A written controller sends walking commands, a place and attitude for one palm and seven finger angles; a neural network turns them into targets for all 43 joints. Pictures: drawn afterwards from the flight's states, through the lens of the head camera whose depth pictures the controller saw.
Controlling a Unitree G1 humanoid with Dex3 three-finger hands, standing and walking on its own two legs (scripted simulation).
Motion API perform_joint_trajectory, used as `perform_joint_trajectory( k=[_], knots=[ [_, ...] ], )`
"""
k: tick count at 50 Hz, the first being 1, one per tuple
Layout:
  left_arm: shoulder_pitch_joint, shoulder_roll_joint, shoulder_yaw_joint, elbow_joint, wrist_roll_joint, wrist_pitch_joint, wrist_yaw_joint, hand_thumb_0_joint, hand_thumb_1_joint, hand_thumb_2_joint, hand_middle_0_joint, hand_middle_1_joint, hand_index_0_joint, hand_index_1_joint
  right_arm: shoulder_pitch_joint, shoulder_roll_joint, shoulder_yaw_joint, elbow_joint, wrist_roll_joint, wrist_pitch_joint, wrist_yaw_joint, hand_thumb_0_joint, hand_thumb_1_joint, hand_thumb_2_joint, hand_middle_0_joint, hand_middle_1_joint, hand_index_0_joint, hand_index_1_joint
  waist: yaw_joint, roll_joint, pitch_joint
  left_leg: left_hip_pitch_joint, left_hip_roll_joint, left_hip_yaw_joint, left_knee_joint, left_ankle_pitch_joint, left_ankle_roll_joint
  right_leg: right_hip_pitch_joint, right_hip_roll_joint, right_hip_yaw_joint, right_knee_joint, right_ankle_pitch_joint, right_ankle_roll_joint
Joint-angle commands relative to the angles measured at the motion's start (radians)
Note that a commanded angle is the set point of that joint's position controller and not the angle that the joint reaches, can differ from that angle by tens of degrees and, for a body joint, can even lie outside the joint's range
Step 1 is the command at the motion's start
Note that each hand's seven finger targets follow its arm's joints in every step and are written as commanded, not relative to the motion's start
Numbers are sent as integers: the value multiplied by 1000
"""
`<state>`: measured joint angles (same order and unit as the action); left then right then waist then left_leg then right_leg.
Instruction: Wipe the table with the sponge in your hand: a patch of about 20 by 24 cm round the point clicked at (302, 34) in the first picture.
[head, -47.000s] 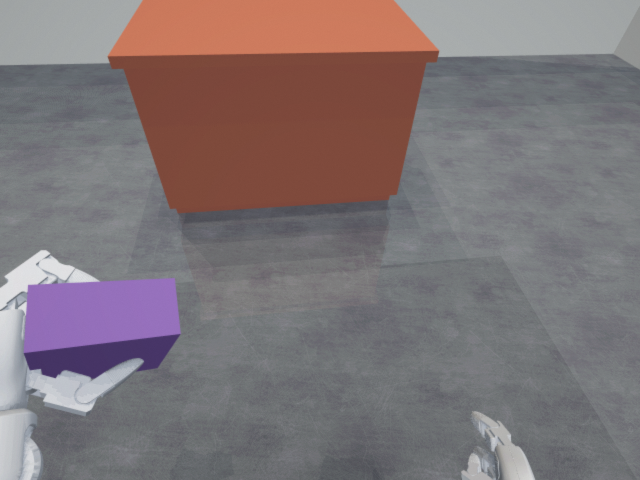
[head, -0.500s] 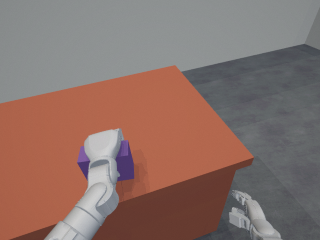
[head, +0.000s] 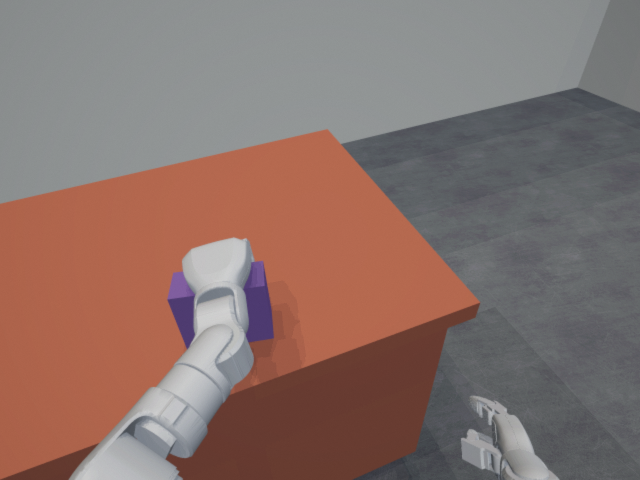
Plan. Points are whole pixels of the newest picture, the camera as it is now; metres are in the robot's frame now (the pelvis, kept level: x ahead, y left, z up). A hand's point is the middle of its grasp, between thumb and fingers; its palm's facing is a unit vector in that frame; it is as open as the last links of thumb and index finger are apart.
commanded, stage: wipe forward along the third lane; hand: left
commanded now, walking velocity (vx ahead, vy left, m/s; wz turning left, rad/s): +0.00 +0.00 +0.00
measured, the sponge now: (227, 314) +0.34 +0.19 +0.03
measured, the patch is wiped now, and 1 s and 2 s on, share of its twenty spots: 0.80 0.90 0.95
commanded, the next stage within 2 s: wipe back along the third lane in 1.34 s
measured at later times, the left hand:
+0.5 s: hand (232, 264) +0.40 +0.19 +0.07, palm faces -0.05 -0.05 -1.00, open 9.8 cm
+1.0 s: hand (223, 240) +0.45 +0.22 +0.07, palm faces -0.08 -0.05 -1.00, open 9.8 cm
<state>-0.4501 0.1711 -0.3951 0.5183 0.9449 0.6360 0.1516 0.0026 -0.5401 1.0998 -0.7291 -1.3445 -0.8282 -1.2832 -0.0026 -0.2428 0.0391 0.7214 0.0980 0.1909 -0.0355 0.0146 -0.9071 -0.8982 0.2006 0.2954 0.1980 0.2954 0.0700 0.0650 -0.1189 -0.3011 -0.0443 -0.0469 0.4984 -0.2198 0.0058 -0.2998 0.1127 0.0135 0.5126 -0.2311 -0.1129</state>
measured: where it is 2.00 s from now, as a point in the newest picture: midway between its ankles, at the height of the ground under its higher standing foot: outside the picture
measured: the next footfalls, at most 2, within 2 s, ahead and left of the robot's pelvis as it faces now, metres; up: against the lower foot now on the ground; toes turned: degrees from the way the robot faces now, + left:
none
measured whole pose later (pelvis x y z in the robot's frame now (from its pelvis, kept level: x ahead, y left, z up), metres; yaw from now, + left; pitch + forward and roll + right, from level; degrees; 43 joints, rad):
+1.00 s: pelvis +0.01 -0.01 +0.00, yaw -2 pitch +10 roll +1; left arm -0.77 0.38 -0.12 0.99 0.95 0.39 0.17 0.01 -0.56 1.13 -0.74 -1.34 -0.82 -1.32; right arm 0.15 -0.29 0.02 0.73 0.09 0.15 -0.07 0.01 -0.91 -0.90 0.20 0.30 0.20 0.30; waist -0.05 0.06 -0.14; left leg -0.46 0.00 -0.03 0.54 -0.25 0.02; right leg -0.45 0.16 0.03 0.50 -0.21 -0.13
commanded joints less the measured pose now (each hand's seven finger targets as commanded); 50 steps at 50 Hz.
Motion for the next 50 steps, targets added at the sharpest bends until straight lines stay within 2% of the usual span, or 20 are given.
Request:
perform_joint_trajectory(
  k=[1, 5, 7, 8, 11, 14, 15, 16, 18, 21, 23, 25, 29, 34, 38, 42, 45, 48, 49, 50],
  knots=[
    [-338, 131, 82, 20, 35, -31, 40, 0, 100, 1300, -1200, -1600, -1200, -1600, -195, -100, -32, -170, -5, -53, -24, 0, -900, -900, 200, 300, 200, 300, -39, -176, -94, -57, -8, 13, -49, -47, 37, 61, -108, 180, -167, -83, 51],
    [-406, 206, 145, 67, 31, -52, 45, 0, 100, 1300, -1200, -1600, -1200, -1600, -171, -103, -31, -167, -5, -56, -43, 0, -900, -900, 200, 300, 200, 300, -47, -181, -109, -88, -6, 9, -47, -53, 35, 70, -117, 209, -178, -121, 55],
    [-409, 208, 136, 117, 45, -60, 48, 0, 100, 1300, -1200, -1600, -1200, -1600, -148, -109, -32, -156, -8, -58, -48, 0, -900, -900, 200, 300, 200, 300, -52, -149, -96, -102, -7, 12, -39, -62, 33, 56, -121, 217, -179, -137, 53],
    [-406, 221, 150, 128, 43, -63, 51, 0, 100, 1300, -1200, -1600, -1200, -1600, -139, -109, -34, -158, -9, -59, -48, 0, -900, -900, 200, 300, 200, 300, -46, -146, -102, -107, -7, 12, -40, -65, 33, 63, -122, 218, -181, -141, 53],
    [-471, 249, 160, 157, 46, -86, 53, 0, 100, 1300, -1200, -1600, -1200, -1600, -115, -116, -36, -156, -9, -65, -55, 0, -900, -900, 200, 300, 200, 300, -61, -160, -115, -123, -5, 9, -36, -72, 36, 57, -122, 217, -181, -164, 59],
    [-463, 235, 161, 205, 47, -105, 60, 0, 100, 1300, -1200, -1600, -1200, -1600, -90, -116, -41, -148, -9, -71, -51, 0, -900, -900, 200, 300, 200, 300, -63, -154, -139, -132, -1, 12, -26, -59, 37, 65, -127, 223, -173, -110, 57],
    [-466, 245, 183, 196, 33, -113, 61, 0, 100, 1300, -1200, -1600, -1200, -1600, -91, -114, -42, -157, -6, -74, -49, 0, -900, -900, 200, 300, 200, 300, -54, -164, -163, -134, 0, 9, -30, -50, 38, 83, -125, 217, -168, -94, 59],
    [-471, 273, 193, 212, 31, -120, 66, 0, 100, 1300, -1200, -1600, -1200, -1600, -79, -121, -43, -150, -10, -74, -52, 0, -900, -900, 200, 300, 200, 300, -62, -176, -152, -148, 1, 12, -22, -57, 40, 86, -129, 228, -173, -105, 64],
    [-498, 261, 178, 236, 39, -129, 70, 0, 100, 1300, -1200, -1600, -1200, -1600, -65, -123, -43, -140, -8, -77, -49, 0, -900, -900, 200, 300, 200, 300, -74, -160, -139, -158, 2, 13, -20, -58, 38, 72, -132, 230, -169, -81, 63],
    [-501, 300, 213, 251, 41, -145, 78, 0, 100, 1300, -1200, -1600, -1200, -1600, -44, -129, -46, -136, -10, -81, -46, 0, -900, -900, 200, 300, 200, 300, -69, -167, -172, -165, 4, 11, -17, -39, 44, 97, -130, 218, -150, -9, 65],
    [-473, 275, 200, 267, 42, -148, 78, 0, 100, 1300, -1200, -1600, -1200, -1600, -35, -127, -48, -134, -10, -82, -42, 0, -900, -900, 200, 300, 200, 300, -71, -181, -178, -173, 5, 15, -11, -28, 44, 111, -134, 231, -147, 44, 67],
    [-492, 303, 229, 266, 33, -155, 81, 0, 100, 1300, -1200, -1600, -1200, -1600, -36, -127, -49, -134, -7, -82, -40, 0, -900, -900, 200, 300, 200, 300, -67, -186, -203, -182, 6, 14, -12, -13, 45, 139, -137, 234, -138, 87, 69],
    [-488, 328, 234, 292, 43, -158, 83, 0, 100, 1300, -1200, -1600, -1200, -1600, -20, -134, -47, -126, -11, -79, -39, 0, -900, -900, 200, 300, 200, 300, -78, -174, -171, -203, 8, 15, -5, -18, 43, 135, -145, 256, -140, 115, 69],
    [-590, 407, 259, 335, 47, -167, 81, 0, 100, 1300, -1200, -1600, -1200, -1600, -2, -142, -44, -113, -10, -81, -47, 0, -900, -900, 200, 300, 200, 300, -103, -180, -169, -235, 13, 13, 6, -48, 42, 123, -156, 284, -158, 26, 78],
    [-610, 449, 278, 371, 65, -184, 78, 0, 100, 1300, -1200, -1600, -1200, -1600, 25, -146, -46, -113, -11, -81, -45, 0, -900, -900, 200, 300, 200, 300, -103, -134, -211, -256, 16, 11, 21, -32, 38, 154, -165, 298, -132, 106, 74],
    [-629, 475, 291, 401, 63, -190, 69, 0, 100, 1300, -1200, -1600, -1200, -1600, 43, -151, -48, -116, -8, -80, -43, 0, -900, -900, 200, 300, 200, 300, -110, -146, -229, -266, 17, 13, 23, -29, 42, 162, -163, 281, -125, 137, 81],
    [-638, 475, 299, 392, 55, -206, 58, 0, 100, 1300, -1200, -1600, -1200, -1600, 50, -152, -52, -121, -6, -81, -39, 0, -900, -900, 200, 300, 200, 300, -106, -118, -271, -258, 17, 13, 24, 3, 43, 188, -163, 271, -103, 236, 79],
    [-601, 469, 297, 411, 67, -218, 54, 0, 100, 1300, -1200, -1600, -1200, -1600, 74, -158, -55, -118, -10, -80, -36, 0, -900, -900, 200, 300, 200, 300, -109, -138, -263, -249, 17, 20, 20, 10, 47, 176, -155, 247, -102, 264, 82],
    [-618, 472, 293, 410, 68, -222, 55, 0, 100, 1300, -1200, -1600, -1200, -1600, 74, -160, -54, -117, -9, -80, -35, 0, -900, -900, 200, 300, 200, 300, -117, -128, -247, -253, 18, 21, 22, 4, 47, 162, -155, 251, -105, 258, 82],
    [-633, 493, 313, 403, 70, -229, 54, 0, 100, 1300, -1200, -1600, -1200, -1600, 78, -164, -56, -114, -10, -82, -34, 0, -900, -900, 200, 300, 200, 300, -107, -112, -264, -247, 15, 16, 15, 17, 49, 158, -146, 240, -98, 268, 73]
  ],
)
